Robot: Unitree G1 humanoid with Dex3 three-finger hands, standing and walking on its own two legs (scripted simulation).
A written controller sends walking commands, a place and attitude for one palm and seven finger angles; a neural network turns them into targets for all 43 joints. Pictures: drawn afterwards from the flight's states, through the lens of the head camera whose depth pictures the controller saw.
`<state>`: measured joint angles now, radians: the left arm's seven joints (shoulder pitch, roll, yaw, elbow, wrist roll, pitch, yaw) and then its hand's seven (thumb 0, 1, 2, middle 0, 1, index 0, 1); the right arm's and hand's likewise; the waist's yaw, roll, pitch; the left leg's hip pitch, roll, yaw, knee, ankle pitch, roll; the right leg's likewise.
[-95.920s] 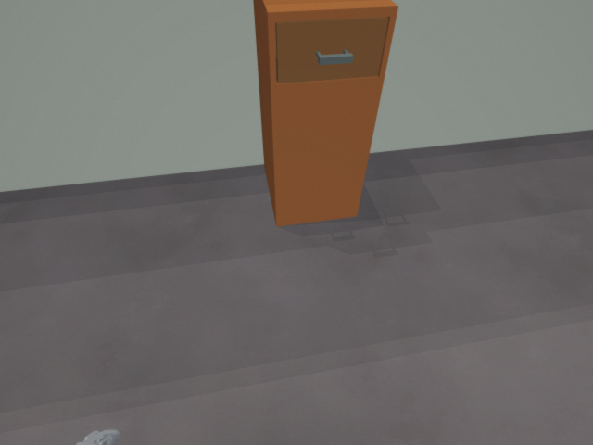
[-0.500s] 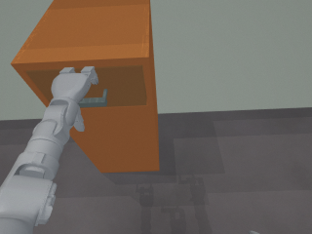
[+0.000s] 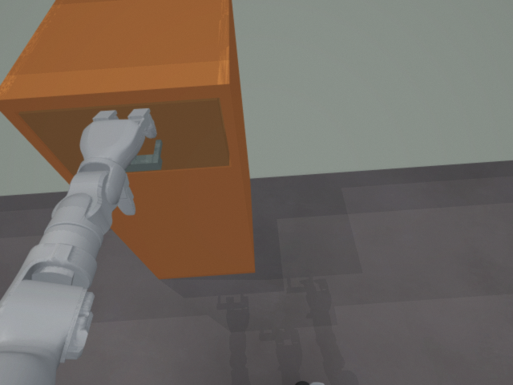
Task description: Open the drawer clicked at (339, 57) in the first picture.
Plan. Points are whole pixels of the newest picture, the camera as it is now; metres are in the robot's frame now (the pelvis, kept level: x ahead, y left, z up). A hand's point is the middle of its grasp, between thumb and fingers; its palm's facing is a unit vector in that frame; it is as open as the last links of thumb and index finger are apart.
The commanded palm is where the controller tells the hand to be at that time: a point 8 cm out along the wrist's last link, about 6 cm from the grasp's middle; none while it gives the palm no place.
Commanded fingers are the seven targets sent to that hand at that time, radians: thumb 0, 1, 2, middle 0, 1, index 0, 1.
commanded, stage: lower the fingers behind the handle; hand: left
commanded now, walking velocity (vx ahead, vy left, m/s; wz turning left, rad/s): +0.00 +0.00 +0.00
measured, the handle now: (134, 155) +0.51 +0.24 +0.02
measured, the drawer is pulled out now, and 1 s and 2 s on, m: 0.00 0.00 0.00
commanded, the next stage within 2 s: lift the fingers back up to retry in 1.32 s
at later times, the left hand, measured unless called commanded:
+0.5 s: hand (129, 176) +0.45 +0.23 +0.03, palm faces -0.04 -0.02 -1.00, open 13.8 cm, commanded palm +0.43 +0.24 +0.08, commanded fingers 0.00 -0.50 0.30 -0.30 -1.20 -0.30 -1.20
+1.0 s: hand (129, 178) +0.46 +0.24 +0.02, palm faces -0.02 +0.00 -1.00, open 13.8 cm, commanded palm +0.44 +0.24 +0.06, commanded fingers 0.00 -0.50 0.30 -0.30 -1.20 -0.30 -1.20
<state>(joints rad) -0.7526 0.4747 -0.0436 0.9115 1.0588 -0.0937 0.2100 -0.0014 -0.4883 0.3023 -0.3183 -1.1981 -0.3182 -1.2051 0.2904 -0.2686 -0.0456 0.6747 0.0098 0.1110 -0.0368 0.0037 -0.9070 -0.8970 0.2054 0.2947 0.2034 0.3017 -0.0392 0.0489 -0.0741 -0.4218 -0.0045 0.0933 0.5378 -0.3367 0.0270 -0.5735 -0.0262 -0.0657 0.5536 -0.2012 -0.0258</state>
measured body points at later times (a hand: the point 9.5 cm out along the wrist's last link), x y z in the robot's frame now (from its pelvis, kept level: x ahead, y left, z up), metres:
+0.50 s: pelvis +0.00 +0.01 -0.01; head +0.08 -0.01 +0.44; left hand +0.45 +0.23 +0.09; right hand +0.05 -0.27 -0.14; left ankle -0.05 +0.10 -0.73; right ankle +0.03 -0.10 -0.73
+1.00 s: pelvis -0.01 +0.01 -0.02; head +0.08 +0.00 +0.42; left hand +0.45 +0.24 +0.08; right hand +0.03 -0.27 -0.15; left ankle -0.05 +0.10 -0.73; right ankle +0.03 -0.10 -0.73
